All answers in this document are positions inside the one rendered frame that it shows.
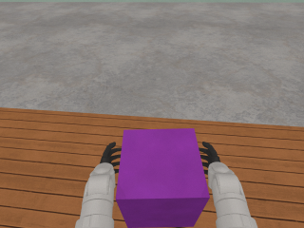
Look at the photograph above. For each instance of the robot right forearm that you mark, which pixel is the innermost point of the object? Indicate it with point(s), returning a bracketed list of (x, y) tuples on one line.
[(229, 199)]

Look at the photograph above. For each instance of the carton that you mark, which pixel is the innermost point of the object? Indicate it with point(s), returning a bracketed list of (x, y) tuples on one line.
[(161, 181)]

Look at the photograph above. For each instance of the right robot hand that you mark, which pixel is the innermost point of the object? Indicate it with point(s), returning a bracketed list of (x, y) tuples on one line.
[(212, 155)]

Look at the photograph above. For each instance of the left robot hand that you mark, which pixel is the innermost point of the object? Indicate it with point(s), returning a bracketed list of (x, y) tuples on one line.
[(108, 158)]

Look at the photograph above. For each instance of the robot left forearm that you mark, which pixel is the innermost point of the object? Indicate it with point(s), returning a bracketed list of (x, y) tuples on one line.
[(98, 199)]

